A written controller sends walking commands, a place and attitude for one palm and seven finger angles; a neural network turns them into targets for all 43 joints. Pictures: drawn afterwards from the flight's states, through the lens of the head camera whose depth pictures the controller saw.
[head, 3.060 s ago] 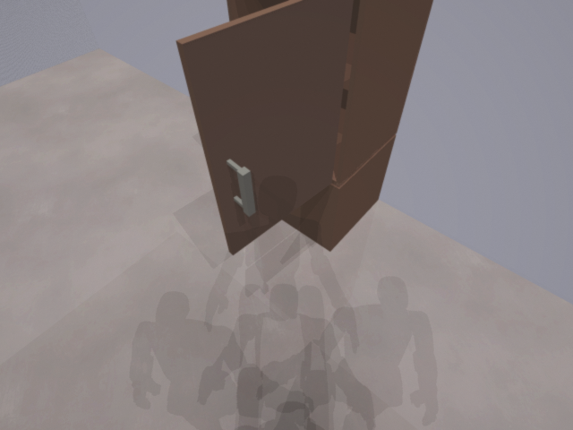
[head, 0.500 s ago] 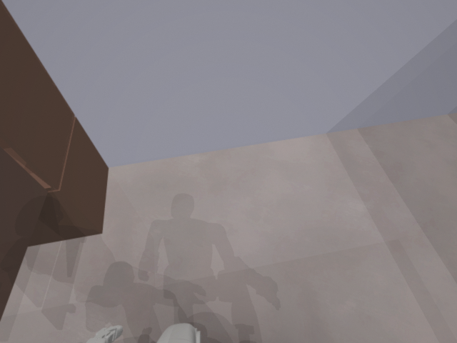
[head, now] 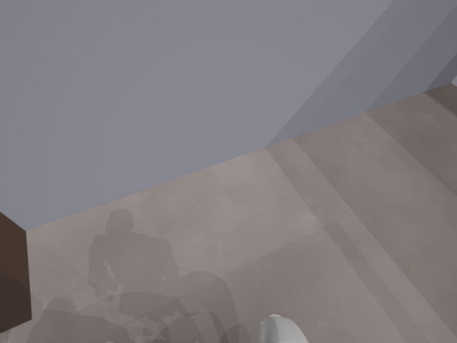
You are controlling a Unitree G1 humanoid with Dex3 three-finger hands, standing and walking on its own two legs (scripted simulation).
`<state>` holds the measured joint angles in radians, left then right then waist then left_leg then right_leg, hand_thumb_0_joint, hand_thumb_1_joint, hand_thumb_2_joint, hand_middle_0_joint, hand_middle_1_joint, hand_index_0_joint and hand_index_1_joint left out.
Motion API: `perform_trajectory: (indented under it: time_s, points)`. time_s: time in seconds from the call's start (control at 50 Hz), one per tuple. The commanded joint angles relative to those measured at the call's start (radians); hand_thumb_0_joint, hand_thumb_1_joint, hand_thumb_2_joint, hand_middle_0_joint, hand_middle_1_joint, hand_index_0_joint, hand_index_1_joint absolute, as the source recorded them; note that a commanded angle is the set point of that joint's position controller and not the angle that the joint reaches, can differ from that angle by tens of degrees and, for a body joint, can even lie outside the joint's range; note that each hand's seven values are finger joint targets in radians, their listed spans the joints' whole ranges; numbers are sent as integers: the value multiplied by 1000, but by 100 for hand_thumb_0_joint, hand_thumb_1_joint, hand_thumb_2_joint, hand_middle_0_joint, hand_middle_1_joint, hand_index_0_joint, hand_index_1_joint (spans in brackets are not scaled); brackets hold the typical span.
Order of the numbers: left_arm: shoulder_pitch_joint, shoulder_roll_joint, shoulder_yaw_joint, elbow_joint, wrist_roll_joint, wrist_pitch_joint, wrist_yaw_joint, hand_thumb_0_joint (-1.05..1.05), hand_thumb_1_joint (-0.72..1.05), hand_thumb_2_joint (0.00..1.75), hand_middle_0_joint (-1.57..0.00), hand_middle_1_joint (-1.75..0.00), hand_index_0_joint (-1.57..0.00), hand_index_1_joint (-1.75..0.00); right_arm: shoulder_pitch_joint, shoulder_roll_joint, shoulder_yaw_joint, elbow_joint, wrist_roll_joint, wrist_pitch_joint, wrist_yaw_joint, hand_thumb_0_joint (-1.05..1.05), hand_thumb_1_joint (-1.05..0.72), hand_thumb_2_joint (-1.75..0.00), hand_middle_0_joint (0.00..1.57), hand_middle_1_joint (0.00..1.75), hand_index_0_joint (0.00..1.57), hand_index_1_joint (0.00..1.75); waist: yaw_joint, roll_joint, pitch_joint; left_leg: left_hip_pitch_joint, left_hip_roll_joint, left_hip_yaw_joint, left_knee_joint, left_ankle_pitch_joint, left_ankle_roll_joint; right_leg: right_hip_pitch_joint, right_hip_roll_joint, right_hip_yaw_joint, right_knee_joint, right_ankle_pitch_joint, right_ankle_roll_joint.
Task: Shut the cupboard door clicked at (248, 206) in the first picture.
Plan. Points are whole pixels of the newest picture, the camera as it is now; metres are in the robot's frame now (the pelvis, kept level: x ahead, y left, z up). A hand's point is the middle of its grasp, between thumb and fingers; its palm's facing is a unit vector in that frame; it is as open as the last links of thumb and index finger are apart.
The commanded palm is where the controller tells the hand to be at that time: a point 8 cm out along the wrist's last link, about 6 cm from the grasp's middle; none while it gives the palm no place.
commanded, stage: walk to a spot facing it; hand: left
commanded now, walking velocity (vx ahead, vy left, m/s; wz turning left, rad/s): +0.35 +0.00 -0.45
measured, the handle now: out of the picture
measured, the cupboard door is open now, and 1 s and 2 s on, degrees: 84 84 84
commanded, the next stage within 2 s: turn to face it in 0.54 s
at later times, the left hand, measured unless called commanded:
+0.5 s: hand (198, 261) +0.30 +0.08 -0.16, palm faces -0.10 -0.96 -0.27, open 7.1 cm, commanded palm none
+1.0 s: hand (225, 208) +0.45 +0.03 -0.18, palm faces +0.14 -0.97 -0.19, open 7.4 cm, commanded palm none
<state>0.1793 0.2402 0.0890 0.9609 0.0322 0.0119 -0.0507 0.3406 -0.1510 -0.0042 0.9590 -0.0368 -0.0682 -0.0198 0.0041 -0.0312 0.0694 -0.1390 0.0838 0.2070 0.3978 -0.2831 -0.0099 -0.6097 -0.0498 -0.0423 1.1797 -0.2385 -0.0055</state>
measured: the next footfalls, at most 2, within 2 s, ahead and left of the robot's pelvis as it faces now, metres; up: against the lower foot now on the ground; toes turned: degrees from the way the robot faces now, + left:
right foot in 0.22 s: +0.22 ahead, -0.12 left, +0.00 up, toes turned -13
left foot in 0.80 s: +0.48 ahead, -0.07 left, +0.00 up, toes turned +5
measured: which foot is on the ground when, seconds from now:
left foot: down 0.00-0.22, up 0.24-0.78, down 0.80-1.00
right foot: up 0.00-0.20, down 0.22-0.80, up 0.82-1.00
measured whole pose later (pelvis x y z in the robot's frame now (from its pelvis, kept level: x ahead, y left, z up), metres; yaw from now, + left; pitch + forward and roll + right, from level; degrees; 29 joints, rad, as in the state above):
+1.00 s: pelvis +0.43 -0.15 -0.01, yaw +4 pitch +1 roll +0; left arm 0.24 0.16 0.06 0.98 0.02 0.00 0.02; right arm 0.27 -0.17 -0.02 1.04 -0.02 -0.01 -0.03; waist 0.02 -0.01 0.10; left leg -0.30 -0.05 0.04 0.53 -0.25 0.07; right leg -0.55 -0.08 0.05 1.21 -0.34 0.08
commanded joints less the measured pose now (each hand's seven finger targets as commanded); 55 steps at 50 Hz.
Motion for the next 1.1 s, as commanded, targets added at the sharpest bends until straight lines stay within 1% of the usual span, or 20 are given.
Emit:
perform_trajectory:
  time_s: [0.0,0.1,0.14,0.16,0.18,0.2,0.22,0.28,0.34,0.44,0.6,0.7,0.74,0.76,0.78,0.8,0.82,0.88,0.92,1.08]
  points:
    - [-128,-31,-28,-103,1,-19,-14,0,90,90,-20,-30,-20,-30,155,-164,-43,10,3,-14,-10,0,-90,-90,20,30,20,30,-50,172,-21,153,227,-64,-137,453,81,-95,-31,-34,-217,48,0]
    - [-193,-14,-30,-109,-4,-25,-12,0,90,90,-20,-30,-20,-30,187,-179,-43,46,-3,0,-7,0,-90,-90,20,30,20,30,-56,161,14,134,258,-16,-94,593,90,87,19,-108,-471,-3,-45]
    - [-59,14,-21,-72,-5,-31,-4,0,90,90,-20,-30,-20,-30,150,-203,-47,46,3,4,-6,0,-90,-90,20,30,20,30,15,176,-54,127,254,16,66,803,74,276,64,-135,-524,-16,-78]
    - [89,46,-7,-26,-3,-39,2,0,90,90,-20,-30,-20,-30,107,-210,-48,36,10,5,-5,0,-90,-90,20,30,20,30,93,129,-115,30,220,41,242,789,45,505,79,-127,-585,34,-97]
    - [266,137,20,28,2,-51,14,0,90,90,-20,-30,-20,-30,72,-189,-44,20,26,2,8,0,-90,-90,20,30,20,30,178,-7,-223,-185,147,82,516,542,6,801,-51,33,-635,5,-145]
    - [364,245,47,47,-7,-56,32,0,90,90,-20,-30,-20,-30,103,-119,-36,-12,43,0,6,0,-90,-90,20,30,20,30,180,-276,-351,-476,-36,31,876,-300,-46,1009,-354,553,-775,41,-263]
    - [308,251,44,35,-28,-48,48,0,90,90,-20,-30,-20,-30,30,-156,-47,-30,38,10,6,0,-90,-90,20,30,20,30,154,-197,-277,-543,-3,-139,994,-301,-18,899,-390,639,-879,42,-278]
    - [99,106,-3,-4,-31,-60,54,0,90,90,-20,-30,-20,-30,-15,-107,-52,17,22,22,6,0,-90,-90,20,30,20,30,32,-4,-51,-457,90,-203,902,-46,-23,492,-264,326,-925,151,-191]
    - [91,52,-20,19,-22,-90,55,0,90,90,-20,-30,-20,-30,84,-57,-46,73,12,48,11,0,-90,-90,20,30,20,30,-35,-22,-59,-380,80,-185,787,18,-30,426,-186,173,-948,346,-151]
    - [190,3,-27,73,-27,-114,60,0,90,90,-20,-30,-20,-30,-1,-51,-52,53,21,61,14,0,-90,-90,20,30,20,30,-24,-50,-70,-502,51,-178,686,123,-37,581,-138,83,-947,650,3]
    - [324,-1,-49,144,-18,-118,86,0,90,90,-20,-30,-20,-30,-230,-58,-39,4,34,57,27,0,-90,-90,20,30,20,30,11,-78,37,-569,-33,-121,502,143,5,705,-165,-10,-924,964,38]
    - [305,53,-41,138,-17,-110,94,0,90,90,-20,-30,-20,-30,-124,-82,-32,42,32,45,5,0,-90,-90,20,30,20,30,-58,-119,-11,-299,-179,26,320,64,67,687,-152,-94,-723,1468,73]
    - [245,78,-33,111,-21,-99,91,0,90,90,-20,-30,-20,-30,27,-133,-49,78,25,50,-3,0,-90,-90,20,30,20,30,-140,-115,-69,-101,-153,-38,209,143,101,596,-162,-104,-457,1338,74]
    - [228,69,-33,91,-32,-95,87,0,90,90,-20,-30,-20,-30,134,-178,-61,94,9,49,-5,0,-90,-90,20,30,20,30,-190,-22,-131,122,-31,-168,141,449,165,417,-117,-130,-196,978,87]
    - [239,12,-38,53,-60,-93,82,0,90,90,-20,-30,-20,-30,203,-252,-77,95,-2,47,-7,0,-90,-90,20,30,20,30,-183,250,-215,297,298,-600,88,964,333,126,49,-95,217,-205,93]
    - [199,27,-35,15,-40,-74,95,0,90,90,-20,-30,-20,-30,161,-253,-64,90,25,52,-11,0,-90,-90,20,30,20,30,-118,120,-227,196,355,-684,57,957,390,77,58,88,313,-333,40]
    - [145,18,-28,-20,-27,-61,97,0,90,90,-20,-30,-20,-30,82,-232,-62,61,21,51,-10,0,-90,-90,20,30,20,30,-94,51,-41,33,338,-603,15,785,364,36,4,109,300,-275,29]
    - [218,-30,-21,9,-3,-26,72,0,90,90,-20,-30,-20,-30,-48,-150,-35,22,23,26,-29,0,-90,-90,20,30,20,30,29,100,3,-160,173,-418,-63,682,211,66,-13,61,164,-117,80]
    - [218,-26,-15,9,-7,-10,70,0,90,90,-20,-30,-20,-30,-50,-170,-40,19,22,21,-24,0,-90,-90,20,30,20,30,39,101,-66,-152,125,-324,-36,752,169,114,-14,49,62,-90,97]
    - [-20,26,-18,-93,-19,3,63,0,90,90,-20,-30,-20,-30,-51,-238,-90,-6,16,61,-4,0,-90,-90,20,30,20,30,-17,225,-111,-124,84,-419,20,512,166,180,26,-4,-366,-111,113]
